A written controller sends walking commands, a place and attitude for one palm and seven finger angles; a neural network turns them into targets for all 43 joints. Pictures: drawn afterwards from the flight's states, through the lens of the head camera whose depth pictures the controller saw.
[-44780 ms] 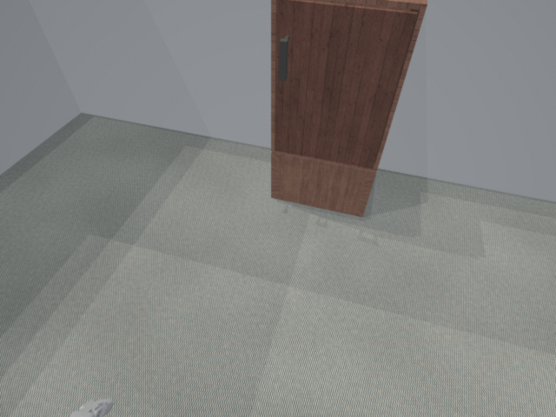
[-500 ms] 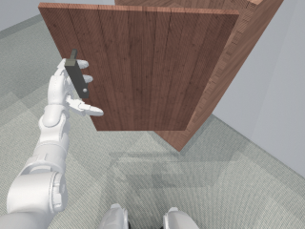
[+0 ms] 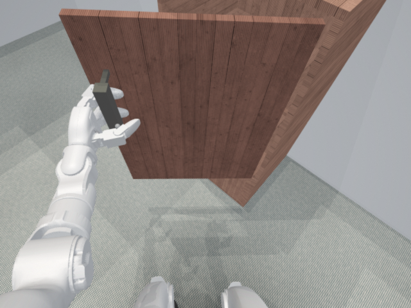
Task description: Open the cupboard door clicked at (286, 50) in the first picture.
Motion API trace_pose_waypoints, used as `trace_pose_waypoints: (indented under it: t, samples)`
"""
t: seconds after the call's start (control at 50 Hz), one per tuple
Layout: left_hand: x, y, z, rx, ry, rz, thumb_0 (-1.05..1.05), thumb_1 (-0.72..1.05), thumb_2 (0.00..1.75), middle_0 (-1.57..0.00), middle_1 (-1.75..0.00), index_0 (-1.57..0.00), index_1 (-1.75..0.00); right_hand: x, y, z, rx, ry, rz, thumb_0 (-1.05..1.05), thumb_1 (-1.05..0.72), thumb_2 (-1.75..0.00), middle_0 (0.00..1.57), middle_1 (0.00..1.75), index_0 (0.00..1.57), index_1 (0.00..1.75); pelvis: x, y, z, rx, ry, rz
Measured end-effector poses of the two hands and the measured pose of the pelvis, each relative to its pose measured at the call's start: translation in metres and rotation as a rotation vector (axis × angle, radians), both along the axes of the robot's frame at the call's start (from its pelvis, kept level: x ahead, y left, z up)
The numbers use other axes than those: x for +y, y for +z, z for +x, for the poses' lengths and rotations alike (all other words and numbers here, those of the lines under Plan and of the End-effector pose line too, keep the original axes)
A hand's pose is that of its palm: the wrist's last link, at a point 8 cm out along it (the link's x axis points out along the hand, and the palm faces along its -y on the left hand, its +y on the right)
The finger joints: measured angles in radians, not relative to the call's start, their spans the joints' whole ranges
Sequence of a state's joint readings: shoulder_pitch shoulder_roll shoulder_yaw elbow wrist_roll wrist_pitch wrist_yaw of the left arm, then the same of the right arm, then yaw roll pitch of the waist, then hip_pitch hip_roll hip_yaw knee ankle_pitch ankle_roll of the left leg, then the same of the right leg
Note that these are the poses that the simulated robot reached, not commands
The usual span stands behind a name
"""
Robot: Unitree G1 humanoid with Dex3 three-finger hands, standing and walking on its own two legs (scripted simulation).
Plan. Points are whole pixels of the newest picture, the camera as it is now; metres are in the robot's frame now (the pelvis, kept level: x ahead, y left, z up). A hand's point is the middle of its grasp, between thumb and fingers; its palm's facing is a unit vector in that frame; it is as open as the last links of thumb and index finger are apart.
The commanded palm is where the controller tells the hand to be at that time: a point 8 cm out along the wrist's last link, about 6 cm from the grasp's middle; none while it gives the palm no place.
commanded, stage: close the thumb around the handle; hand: left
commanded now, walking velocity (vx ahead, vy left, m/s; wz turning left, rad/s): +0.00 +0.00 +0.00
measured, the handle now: (112, 103) +0.52 +0.18 +0.06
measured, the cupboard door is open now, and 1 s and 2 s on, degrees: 43 71 82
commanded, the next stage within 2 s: pull the door open along its arc in 0.26 s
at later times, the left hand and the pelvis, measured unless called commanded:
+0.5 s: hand (119, 127) +0.45 +0.16 +0.06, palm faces +0.02 -1.00 -0.02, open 6.0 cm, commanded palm +0.41 +0.20 +0.06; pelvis +0.00 +0.00 +0.00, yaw +0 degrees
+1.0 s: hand (146, 207) +0.29 +0.09 +0.06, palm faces +0.24 -0.96 +0.11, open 6.5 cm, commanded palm +0.23 +0.16 +0.06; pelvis +0.02 -0.01 +0.01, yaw +1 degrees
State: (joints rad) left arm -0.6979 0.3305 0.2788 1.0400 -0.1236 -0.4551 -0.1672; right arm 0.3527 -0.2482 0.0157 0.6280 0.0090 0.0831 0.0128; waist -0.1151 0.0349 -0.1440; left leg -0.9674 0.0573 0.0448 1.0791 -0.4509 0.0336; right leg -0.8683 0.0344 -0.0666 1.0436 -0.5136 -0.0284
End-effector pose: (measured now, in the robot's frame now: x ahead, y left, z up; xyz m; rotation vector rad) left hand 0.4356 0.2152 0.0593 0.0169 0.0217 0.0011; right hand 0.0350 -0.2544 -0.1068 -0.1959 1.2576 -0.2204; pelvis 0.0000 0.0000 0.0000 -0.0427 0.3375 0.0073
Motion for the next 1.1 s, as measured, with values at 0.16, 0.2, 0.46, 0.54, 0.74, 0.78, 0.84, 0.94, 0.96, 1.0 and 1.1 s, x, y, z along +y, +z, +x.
trace_pose_waypoints:
  t: [0.16,0.2,0.46,0.54,0.74,0.78,0.84,0.94,0.96,1.0,1.1]
  samples:
    - [-0.001,-0.001,0.000,-0.010,0.008,0.001,0.00,0.67,0.80,-0.36,-1.31,-0.36,-1.32,-0.001,0.000,0.001,-0.013,0.004,-0.010,0.01,-0.91,-0.90,0.20,0.30,0.20,0.30,0.001,-0.001,-0.003,-0.001,0.001,-0.002]
    - [-0.002,-0.001,-0.001,-0.012,0.010,-0.003,0.01,0.69,0.81,-0.35,-1.31,-0.35,-1.32,-0.001,0.000,0.001,-0.011,0.004,-0.009,0.01,-0.91,-0.90,0.20,0.30,0.20,0.30,0.001,-0.001,-0.003,-0.001,0.000,-0.002]
    - [-0.004,-0.001,-0.002,-0.015,0.021,0.002,0.01,0.70,0.80,-0.33,-1.32,-0.32,-1.35,-0.003,-0.002,-0.003,0.002,-0.001,-0.004,0.01,-0.91,-0.90,0.20,0.30,0.20,0.30,-0.001,-0.001,-0.003,-0.001,-0.001,0.002]
    - [-0.004,-0.001,-0.008,-0.015,0.020,0.000,0.01,0.71,0.78,-0.33,-1.32,-0.32,-1.35,-0.003,0.000,-0.001,-0.005,-0.009,0.004,0.01,-0.91,-0.90,0.20,0.30,0.20,0.30,-0.002,0.001,0.000,-0.004,-0.007,0.006]
    - [-0.013,-0.001,-0.061,-0.019,-0.019,-0.013,0.01,0.70,0.73,-0.31,-1.31,-0.30,-1.32,-0.002,0.015,0.038,-0.115,0.007,0.036,0.01,-0.91,-0.90,0.20,0.30,0.20,0.30,-0.004,0.013,0.012,-0.040,-0.018,0.017]
    - [-0.017,-0.001,-0.080,-0.017,-0.041,-0.019,0.01,0.69,0.72,-0.30,-1.30,-0.30,-1.31,0.000,0.020,0.053,-0.159,0.022,0.042,0.01,-0.91,-0.90,0.20,0.30,0.20,0.30,-0.003,0.016,0.015,-0.051,-0.019,0.019]
    - [-0.031,-0.001,-0.111,-0.013,0.019,-0.067,0.02,0.68,0.72,-0.30,-1.30,-0.31,-1.30,0.004,0.027,0.080,-0.237,0.062,0.049,0.01,-0.91,-0.90,0.20,0.30,0.20,0.30,-0.003,0.018,0.018,-0.068,-0.020,0.022]
    - [-0.060,-0.002,-0.161,-0.012,0.177,-0.147,0.04,0.64,0.71,-0.30,-1.31,-0.34,-1.30,0.018,0.037,0.131,-0.373,0.170,0.079,0.01,-0.91,-0.90,0.20,0.30,0.20,0.30,-0.006,0.016,0.018,-0.088,-0.007,0.030]
    - [-0.066,-0.001,-0.169,-0.013,0.202,-0.147,0.04,0.64,0.71,-0.30,-1.31,-0.34,-1.30,0.021,0.039,0.141,-0.396,0.193,0.085,0.01,-0.91,-0.90,0.20,0.30,0.20,0.30,-0.007,0.015,0.018,-0.091,-0.003,0.032]
    - [-0.077,0.000,-0.183,-0.015,0.247,-0.130,0.03,0.63,0.72,-0.31,-1.30,-0.34,-1.30,0.028,0.042,0.158,-0.441,0.235,0.099,0.01,-0.91,-0.90,0.20,0.30,0.20,0.30,-0.010,0.013,0.016,-0.096,0.007,0.035]
    - [-0.098,0.004,-0.208,0.005,0.315,-0.051,0.02,0.61,0.71,-0.33,-1.28,-0.34,-1.31,0.044,0.048,0.184,-0.524,0.296,0.148,0.01,-0.91,-0.90,0.20,0.30,0.20,0.30,-0.020,0.009,0.015,-0.109,0.024,0.041]
